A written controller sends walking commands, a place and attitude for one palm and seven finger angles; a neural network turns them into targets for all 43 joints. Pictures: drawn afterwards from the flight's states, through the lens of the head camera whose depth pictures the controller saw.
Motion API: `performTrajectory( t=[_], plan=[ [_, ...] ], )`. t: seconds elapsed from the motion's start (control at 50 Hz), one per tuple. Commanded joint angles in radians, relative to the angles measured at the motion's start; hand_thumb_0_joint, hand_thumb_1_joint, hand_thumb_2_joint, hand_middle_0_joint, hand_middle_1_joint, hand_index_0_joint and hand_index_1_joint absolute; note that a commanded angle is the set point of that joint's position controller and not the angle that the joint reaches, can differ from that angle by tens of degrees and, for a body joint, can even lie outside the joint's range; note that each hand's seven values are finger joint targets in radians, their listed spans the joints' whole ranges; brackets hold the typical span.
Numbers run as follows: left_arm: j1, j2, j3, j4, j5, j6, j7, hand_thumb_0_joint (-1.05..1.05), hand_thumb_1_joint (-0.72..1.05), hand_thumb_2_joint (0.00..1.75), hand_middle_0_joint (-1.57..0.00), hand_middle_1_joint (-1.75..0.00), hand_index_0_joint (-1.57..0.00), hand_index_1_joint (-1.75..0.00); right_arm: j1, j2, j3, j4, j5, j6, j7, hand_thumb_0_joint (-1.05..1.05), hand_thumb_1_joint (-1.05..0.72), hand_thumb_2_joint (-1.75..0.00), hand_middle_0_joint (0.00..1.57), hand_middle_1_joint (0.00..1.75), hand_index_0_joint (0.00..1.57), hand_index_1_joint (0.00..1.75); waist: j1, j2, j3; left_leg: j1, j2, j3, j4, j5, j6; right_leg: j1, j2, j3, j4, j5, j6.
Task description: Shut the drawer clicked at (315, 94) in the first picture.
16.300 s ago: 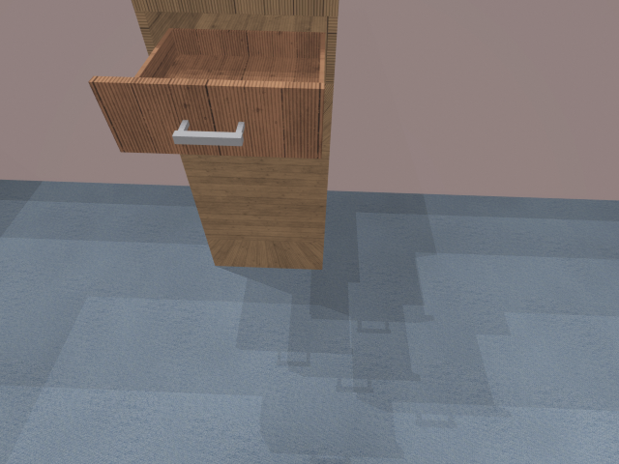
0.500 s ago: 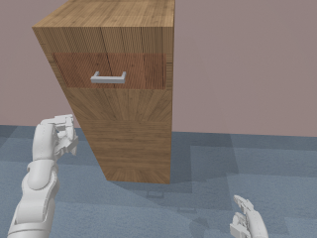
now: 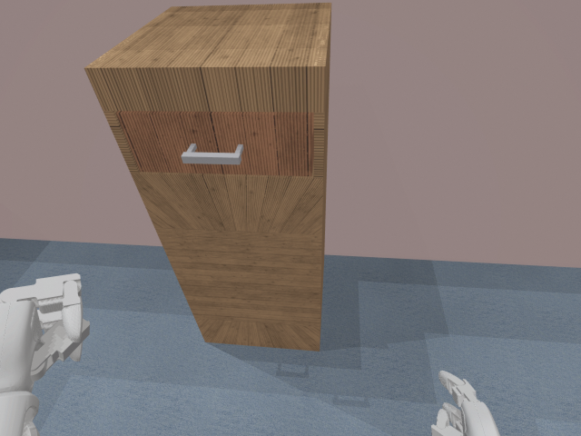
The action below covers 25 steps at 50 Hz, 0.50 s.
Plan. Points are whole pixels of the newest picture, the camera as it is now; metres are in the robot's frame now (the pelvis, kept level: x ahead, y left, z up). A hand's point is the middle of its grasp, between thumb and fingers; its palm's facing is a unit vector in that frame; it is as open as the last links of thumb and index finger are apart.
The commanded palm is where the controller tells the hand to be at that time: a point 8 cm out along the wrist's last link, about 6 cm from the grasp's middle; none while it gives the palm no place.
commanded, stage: draw the hand back to the body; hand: left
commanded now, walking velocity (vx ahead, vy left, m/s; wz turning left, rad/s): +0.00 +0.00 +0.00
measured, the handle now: (213, 153) +0.59 +0.24 +0.10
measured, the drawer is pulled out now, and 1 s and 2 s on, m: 0.00 0.00 0.00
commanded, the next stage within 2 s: step back with the hand held close in 0.12 s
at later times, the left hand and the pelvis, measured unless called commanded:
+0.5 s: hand (90, 314) +0.19 +0.25 +0.15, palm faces +0.31 -0.82 -0.48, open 3.3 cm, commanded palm +0.13 +0.29 +0.17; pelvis -0.01 +0.02 +0.00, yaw +0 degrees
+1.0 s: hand (21, 398) +0.10 +0.27 +0.15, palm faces +0.39 -0.80 -0.45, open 3.3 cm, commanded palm +0.04 +0.31 +0.17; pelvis -0.08 +0.03 -0.02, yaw +0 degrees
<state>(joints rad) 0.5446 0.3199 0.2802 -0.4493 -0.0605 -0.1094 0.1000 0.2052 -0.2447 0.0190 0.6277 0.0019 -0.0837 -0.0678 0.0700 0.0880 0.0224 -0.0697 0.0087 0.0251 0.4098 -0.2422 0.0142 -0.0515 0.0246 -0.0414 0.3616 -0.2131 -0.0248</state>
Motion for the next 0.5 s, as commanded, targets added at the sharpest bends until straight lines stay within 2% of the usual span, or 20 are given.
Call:
performTrajectory(
  t=[0.0,0.04,0.08,0.14,0.16,0.22,0.24,0.26,0.28,0.3,0.34,0.38,0.46,0.48],
  plan=[
    [-0.145,0.153,0.084,-0.196,0.0,-0.059,0.024,0.0,0.9,0.9,-1.4,-1.6,-1.4,-1.6,-0.143,-0.082,-0.033,-0.154,-0.004,-0.073,-0.016,0.0,-0.9,-0.9,0.2,0.3,0.2,0.3,-0.026,-0.072,0.034,-0.013,0.002,-0.021,-0.061,0.078,0.02,-0.114,-0.024,0.046,-0.11,-0.008,0.007],
    [-0.156,0.146,0.083,-0.17,0.003,-0.06,0.029,0.0,0.9,0.9,-1.4,-1.6,-1.4,-1.6,-0.141,-0.081,-0.033,-0.148,-0.004,-0.072,-0.019,0.0,-0.9,-0.9,0.2,0.3,0.2,0.3,-0.025,-0.075,0.039,-0.013,0.002,-0.024,-0.063,0.061,0.021,-0.117,-0.025,0.042,-0.109,-0.033,0.006],
    [-0.163,0.158,0.091,-0.178,0.006,-0.063,0.032,0.0,0.9,0.9,-1.4,-1.6,-1.4,-1.6,-0.14,-0.083,-0.035,-0.145,-0.004,-0.075,-0.022,0.0,-0.9,-0.9,0.2,0.3,0.2,0.3,-0.02,-0.061,0.004,0.004,0.0,-0.022,-0.062,0.066,0.023,-0.102,-0.027,0.047,-0.109,-0.031,0.003],
    [-0.143,0.157,0.096,-0.199,0.005,-0.065,0.036,0.0,0.9,0.9,-1.4,-1.6,-1.4,-1.6,-0.143,-0.078,-0.032,-0.15,-0.009,-0.079,-0.022,0.0,-0.9,-0.9,0.2,0.3,0.2,0.3,-0.007,-0.03,-0.048,0.013,0.0,-0.024,-0.059,0.113,0.021,-0.059,-0.031,0.045,-0.083,0.028,0.001],
    [-0.137,0.16,0.101,-0.206,0.003,-0.066,0.036,0.0,0.9,0.9,-1.4,-1.6,-1.4,-1.6,-0.144,-0.076,-0.03,-0.15,-0.01,-0.081,-0.021,0.0,-0.9,-0.9,0.2,0.3,0.2,0.3,-0.005,-0.045,-0.056,0.009,0.0,-0.026,-0.058,0.126,0.019,-0.048,-0.031,0.042,-0.075,0.046,0.002],
    [-0.12,0.164,0.103,-0.228,0.003,-0.06,0.036,0.0,0.9,0.9,-1.4,-1.6,-1.4,-1.6,-0.146,-0.078,-0.027,-0.151,-0.011,-0.082,-0.019,0.0,-0.9,-0.9,0.2,0.3,0.2,0.3,0.001,-0.004,-0.074,0.011,0.003,-0.028,-0.053,0.183,0.014,-0.022,-0.031,0.043,-0.058,0.118,-0.002],
    [-0.231,0.305,0.243,-0.313,-0.001,-0.1,0.037,0.0,0.9,0.9,-1.4,-1.6,-1.4,-1.6,-0.137,-0.111,-0.035,-0.189,-0.002,-0.052,-0.01,0.0,-0.9,-0.9,0.2,0.3,0.2,0.3,-0.044,-0.016,0.002,-0.071,0.015,-0.054,-0.029,0.122,0.037,-0.127,-0.071,0.15,-0.112,0.149,-0.001],
    [-0.112,0.226,0.194,-0.217,0.0,-0.103,0.027,0.0,0.9,0.9,-1.4,-1.6,-1.4,-1.6,-0.131,-0.096,-0.04,-0.169,-0.007,-0.035,-0.009,0.0,-0.9,-0.9,0.2,0.3,0.2,0.3,-0.048,-0.06,-0.001,-0.074,0.015,-0.062,-0.011,0.124,0.037,-0.139,-0.096,0.147,-0.117,0.149,-0.004],
    [-0.1,0.233,0.194,-0.219,0.004,-0.103,0.023,0.0,0.9,0.9,-1.4,-1.6,-1.4,-1.6,-0.142,-0.098,-0.042,-0.176,-0.008,-0.024,-0.007,0.0,-0.9,-0.9,0.2,0.3,0.2,0.3,-0.045,-0.069,0.015,-0.07,0.013,-0.063,-0.009,0.142,0.035,-0.157,-0.097,0.151,-0.125,0.173,-0.005],
    [-0.042,0.19,0.165,-0.182,0.005,-0.098,0.02,0.0,0.9,0.9,-1.4,-1.6,-1.4,-1.6,-0.131,-0.094,-0.044,-0.177,-0.011,-0.009,-0.003,0.0,-0.9,-0.9,0.2,0.3,0.2,0.3,-0.052,-0.075,-0.007,-0.072,0.021,-0.06,-0.003,0.173,0.032,-0.148,-0.102,0.138,-0.108,0.198,-0.003],
    [0.001,0.164,0.139,-0.167,0.004,-0.096,0.014,0.0,0.9,0.9,-1.4,-1.6,-1.4,-1.6,-0.126,-0.101,-0.053,-0.189,-0.007,0.015,0.001,0.0,-0.9,-0.9,0.2,0.3,0.2,0.3,-0.056,-0.073,-0.055,-0.079,0.033,-0.058,-0.006,0.235,0.029,-0.126,-0.099,0.105,-0.073,0.239,0.007],
    [0.032,0.174,0.149,-0.171,0.002,-0.099,0.015,0.0,0.9,0.9,-1.4,-1.6,-1.4,-1.6,-0.131,-0.103,-0.061,-0.199,-0.004,0.031,-0.001,0.0,-0.9,-0.9,0.2,0.3,0.2,0.3,-0.056,-0.063,-0.104,-0.069,0.039,-0.053,-0.009,0.301,0.03,-0.112,-0.096,0.084,-0.047,0.29,0.017],
    [0.079,0.212,0.186,-0.229,-0.003,-0.105,0.024,0.0,0.9,0.9,-1.4,-1.6,-1.4,-1.6,-0.127,-0.098,-0.076,-0.232,0.008,0.061,-0.003,0.0,-0.9,-0.9,0.2,0.3,0.2,0.3,-0.058,-0.109,-0.203,-0.077,0.055,-0.057,0.008,0.417,0.029,-0.063,-0.087,0.059,0.025,0.393,0.029],
    [0.083,0.234,0.204,-0.249,-0.006,-0.107,0.027,0.0,0.9,0.9,-1.4,-1.6,-1.4,-1.6,-0.136,-0.1,-0.076,-0.236,0.009,0.065,-0.006,0.0,-0.9,-0.9,0.2,0.3,0.2,0.3,-0.054,-0.09,-0.217,-0.081,0.053,-0.059,0.009,0.437,0.028,-0.058,-0.089,0.056,0.036,0.412,0.03]
  ],
)
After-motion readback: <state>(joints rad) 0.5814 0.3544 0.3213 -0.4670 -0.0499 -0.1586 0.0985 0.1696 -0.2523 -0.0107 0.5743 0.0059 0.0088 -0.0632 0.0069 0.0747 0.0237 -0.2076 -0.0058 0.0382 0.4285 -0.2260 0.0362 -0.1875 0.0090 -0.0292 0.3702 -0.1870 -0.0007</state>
